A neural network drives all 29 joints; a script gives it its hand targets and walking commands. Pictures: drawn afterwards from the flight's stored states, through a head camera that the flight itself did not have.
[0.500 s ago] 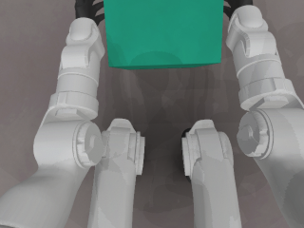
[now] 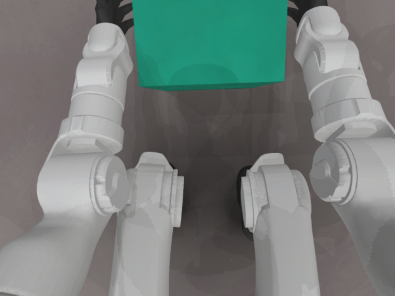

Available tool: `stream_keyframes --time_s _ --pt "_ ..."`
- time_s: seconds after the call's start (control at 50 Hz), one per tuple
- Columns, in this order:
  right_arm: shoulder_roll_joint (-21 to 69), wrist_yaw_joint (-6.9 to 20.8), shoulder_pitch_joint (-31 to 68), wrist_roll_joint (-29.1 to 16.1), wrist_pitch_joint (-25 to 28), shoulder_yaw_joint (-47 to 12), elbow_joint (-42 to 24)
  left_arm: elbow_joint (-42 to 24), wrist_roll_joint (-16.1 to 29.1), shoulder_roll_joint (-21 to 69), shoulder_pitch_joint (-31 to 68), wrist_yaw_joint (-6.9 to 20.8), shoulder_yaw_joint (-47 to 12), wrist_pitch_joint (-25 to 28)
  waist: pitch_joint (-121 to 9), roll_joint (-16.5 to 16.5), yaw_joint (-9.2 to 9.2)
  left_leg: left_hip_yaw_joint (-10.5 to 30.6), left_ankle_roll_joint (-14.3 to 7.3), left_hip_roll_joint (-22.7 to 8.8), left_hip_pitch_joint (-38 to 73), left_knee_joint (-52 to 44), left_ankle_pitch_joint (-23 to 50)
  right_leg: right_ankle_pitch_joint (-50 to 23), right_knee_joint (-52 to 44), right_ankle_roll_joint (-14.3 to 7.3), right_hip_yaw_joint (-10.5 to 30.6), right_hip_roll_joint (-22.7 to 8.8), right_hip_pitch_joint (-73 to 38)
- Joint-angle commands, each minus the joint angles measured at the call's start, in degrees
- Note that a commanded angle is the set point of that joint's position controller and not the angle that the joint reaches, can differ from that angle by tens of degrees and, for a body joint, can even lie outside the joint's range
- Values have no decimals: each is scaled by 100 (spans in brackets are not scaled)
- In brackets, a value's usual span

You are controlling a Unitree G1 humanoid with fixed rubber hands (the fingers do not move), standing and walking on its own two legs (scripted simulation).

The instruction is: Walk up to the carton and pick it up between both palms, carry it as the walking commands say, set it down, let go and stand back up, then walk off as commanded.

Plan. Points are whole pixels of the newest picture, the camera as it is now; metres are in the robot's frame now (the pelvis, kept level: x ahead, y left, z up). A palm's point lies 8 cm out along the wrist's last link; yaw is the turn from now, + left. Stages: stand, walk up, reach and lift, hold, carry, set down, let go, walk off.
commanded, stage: set down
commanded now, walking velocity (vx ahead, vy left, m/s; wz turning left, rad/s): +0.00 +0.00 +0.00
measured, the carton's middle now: (208, 32) +0.53 +0.00 -0.25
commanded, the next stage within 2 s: none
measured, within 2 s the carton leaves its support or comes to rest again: neither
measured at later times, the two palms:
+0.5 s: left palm (111, 25) +0.52 +0.16 -0.17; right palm (310, 11) +0.54 -0.15 -0.17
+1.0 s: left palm (92, 24) +0.53 +0.19 -0.17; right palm (332, 9) +0.54 -0.19 -0.17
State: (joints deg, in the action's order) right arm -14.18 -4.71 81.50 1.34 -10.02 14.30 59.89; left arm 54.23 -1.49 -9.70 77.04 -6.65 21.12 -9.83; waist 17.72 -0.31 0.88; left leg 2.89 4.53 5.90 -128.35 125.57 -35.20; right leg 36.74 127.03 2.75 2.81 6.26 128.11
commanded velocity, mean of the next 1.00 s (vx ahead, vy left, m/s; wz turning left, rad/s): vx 0.00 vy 0.00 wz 0.00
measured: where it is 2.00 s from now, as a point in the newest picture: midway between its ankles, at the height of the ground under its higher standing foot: (206, 213)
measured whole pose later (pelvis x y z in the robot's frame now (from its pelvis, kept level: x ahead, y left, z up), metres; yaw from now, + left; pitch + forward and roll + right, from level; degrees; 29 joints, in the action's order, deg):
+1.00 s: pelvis -0.01 +0.00 +0.00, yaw +0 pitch +39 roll +2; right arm -23.2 -4.3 84.4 -10.5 -2.4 4.3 69.1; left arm 65.2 10.4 -18.4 80.7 -6.7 9.3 -2.0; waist 17.9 -0.1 1.4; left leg 1.4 3.3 3.5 -130.1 124.6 -33.4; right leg 34.8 126.2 1.6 2.1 3.9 130.2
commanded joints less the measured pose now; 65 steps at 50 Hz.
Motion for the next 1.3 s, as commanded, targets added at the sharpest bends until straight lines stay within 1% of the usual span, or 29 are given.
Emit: stream_keyframes --time_s 0.0,0.28,0.38,0.44,0.5,0.54,0.56,0.6,0.64,0.66,0.7,0.74,0.8,0.86,0.94,1.02,1.06,1.14,1.18,1.28 --pt "4908 1465 2807 -321 161 -1569 -514 -538 387 4742 3407 1501 -1947 144 -5749 96 -2 -708 -232 183 2531 -751 2197 -2253 -999 -253 -505 160 -2419" --pt "4634 1507 2691 -131 138 -1337 -389 -391 294 4453 3323 1537 -1705 148 -5388 136 -20 -704 -242 152 2349 -711 1965 -2049 -978 -265 -487 119 -2343" --pt "4154 1408 2606 -74 190 -1207 -361 -345 281 4001 3248 1428 -1583 208 -5439 157 -23 -721 -210 139 2402 -699 1941 -2025 -982 -246 -489 93 -2437" --pt "3699 1297 2516 -29 248 -1088 -323 -298 263 3551 3170 1313 -1465 268 -5496 164 -28 -730 -181 123 2474 -700 1918 -2005 -989 -216 -491 64 -2510" --pt "3073 1134 2439 1 324 -950 -287 -241 245 2960 3053 1149 -1318 341 -5585 161 -41 -736 -142 103 2591 -710 1901 -1981 -1002 -176 -497 25 -2599" --pt "2478 978 2380 8 384 -828 -258 -187 222 2414 2911 994 -1176 398 -5664 155 -49 -740 -112 87 2703 -722 1895 -1960 -1018 -145 -501 -10 -2673" --pt "2043 866 2319 7 422 -738 -228 -138 201 2012 2784 883 -1065 433 -5708 151 -46 -742 -96 75 2774 -730 1891 -1944 -1029 -129 -501 -32 -2721" --pt "668 521 2087 -5 513 -453 -160 7 115 737 2351 542 -687 538 -5823 162 -24 -741 -54 39 2942 -768 1882 -1902 -1066 -84 -495 -95 -2881" --pt "-734 133 1818 -127 619 -293 -121 115 153 -596 1915 162 -416 675 -5923 189 -18 -721 -16 -13 3070 -805 1919 -1918 -1109 -54 -476 -164 -3064" --pt "-1051 7 1776 -220 650 -333 -64 195 247 -945 1825 37 -424 714 -6015 202 -8 -706 -5 -45 3087 -806 1953 -1947 -1114 -52 -446 -192 -3130" --pt "-1148 -90 1809 -466 704 -537 16 318 493 -1153 1803 -79 -595 767 -6197 217 48 -681 -13 -122 3090 -801 2048 -2036 -1095 -44 -402 -235 -3150" --pt "-1189 -101 1853 -737 763 -742 64 392 727 -1259 1804 -117 -764 820 -6340 244 111 -659 -41 -193 3109 -794 2202 -2164 -1081 -36 -362 -275 -3124" --pt "-1251 -70 1861 -1036 821 -958 173 513 979 -1362 1775 -111 -961 869 -6422 256 172 -633 -79 -288 3017 -799 2324 -2274 -1069 -20 -320 -334 -3013" --pt "-1322 -15 1799 -1193 854 -1041 305 588 1125 -1375 1723 -60 -1101 888 -6383 230 157 -600 -97 -355 2895 -819 2335 -2289 -1067 -22 -294 -383 -2869" --pt "-1430 47 1686 -1210 869 -976 441 587 1211 -1380 1664 2 -1190 887 -6333 202 96 -553 -113 -396 2852 -844 2301 -2241 -1061 -39 -294 -423 -2719" --pt "-1556 69 1665 -1174 874 -881 404 490 1227 -1475 1632 5 -1173 882 -6393 214 103 -525 -129 -399 2946 -848 2288 -2174 -1040 -44 -318 -439 -2687" --pt "-1600 52 1726 -1179 866 -862 136 217 1238 -1518 1666 -22 -1160 869 -6799 222 109 -536 -138 -383 3226 -870 2416 -2270 -1059 -47 -355 -426 -2906" --pt "-1684 -46 1786 -1204 739 -888 -566 -485 1331 -1579 1668 -144 -1176 739 -8257 248 115 -653 -151 -297 4076 -936 2772 -2550 -1152 -42 -504 -364 -3690" --pt "-1698 -83 1697 -1160 628 -858 -749 -660 1326 -1580 1559 -196 -1136 630 -8567 260 111 -707 -157 -254 4245 -1035 2728 -2487 -1259 -48 -567 -337 -3866" --pt "-1553 -41 1370 -935 442 -684 -707 -620 1086 -1461 1238 -194 -890 451 -7895 269 123 -739 -174 -202 3849 -1428 2271 -2098 -1638 -89 -589 -296 -3590"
